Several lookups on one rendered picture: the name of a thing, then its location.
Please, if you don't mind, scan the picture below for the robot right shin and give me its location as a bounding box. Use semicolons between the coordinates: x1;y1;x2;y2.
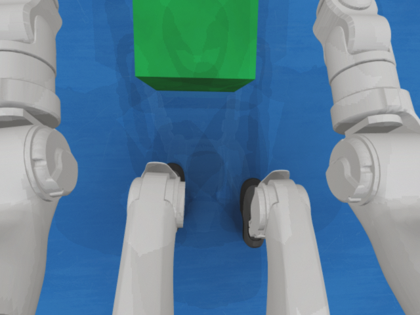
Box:
249;170;311;239

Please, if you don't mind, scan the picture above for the robot right forearm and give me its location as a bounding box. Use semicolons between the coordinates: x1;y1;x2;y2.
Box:
313;0;420;137

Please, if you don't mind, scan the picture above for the right robot upper arm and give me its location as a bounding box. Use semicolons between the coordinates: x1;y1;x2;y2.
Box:
325;133;420;315

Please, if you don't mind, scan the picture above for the robot right foot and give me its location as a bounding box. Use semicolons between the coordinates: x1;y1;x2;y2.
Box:
240;178;264;248

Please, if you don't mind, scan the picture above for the left robot upper arm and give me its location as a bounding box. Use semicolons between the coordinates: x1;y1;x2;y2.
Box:
0;124;78;315

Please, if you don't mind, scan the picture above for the robot left forearm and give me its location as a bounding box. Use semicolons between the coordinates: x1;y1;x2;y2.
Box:
0;0;62;129

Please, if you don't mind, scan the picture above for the carton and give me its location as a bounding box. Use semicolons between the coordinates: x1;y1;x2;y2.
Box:
133;0;259;92

